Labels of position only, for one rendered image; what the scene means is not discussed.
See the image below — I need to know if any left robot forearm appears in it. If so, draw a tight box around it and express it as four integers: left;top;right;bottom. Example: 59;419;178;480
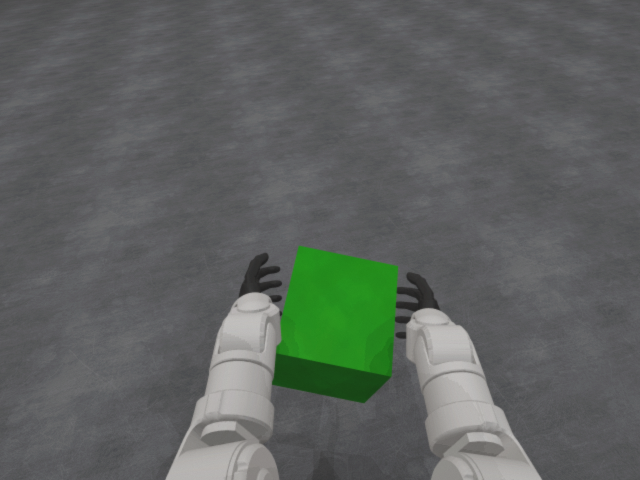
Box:
166;292;282;479

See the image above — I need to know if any right robot forearm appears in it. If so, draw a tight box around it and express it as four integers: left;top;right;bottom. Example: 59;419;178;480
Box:
406;308;540;476

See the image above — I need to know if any left robot upper arm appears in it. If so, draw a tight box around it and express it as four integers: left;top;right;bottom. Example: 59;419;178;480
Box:
166;440;279;480

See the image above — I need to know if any robot left hand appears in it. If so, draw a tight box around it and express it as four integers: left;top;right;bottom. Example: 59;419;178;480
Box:
239;253;282;316

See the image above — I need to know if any carton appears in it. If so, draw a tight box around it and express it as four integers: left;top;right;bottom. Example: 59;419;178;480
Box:
272;246;398;403

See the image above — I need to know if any robot right hand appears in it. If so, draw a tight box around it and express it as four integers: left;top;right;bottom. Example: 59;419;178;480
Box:
395;272;440;339

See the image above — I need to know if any right robot upper arm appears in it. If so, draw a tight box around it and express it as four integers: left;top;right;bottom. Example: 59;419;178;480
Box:
431;452;542;480

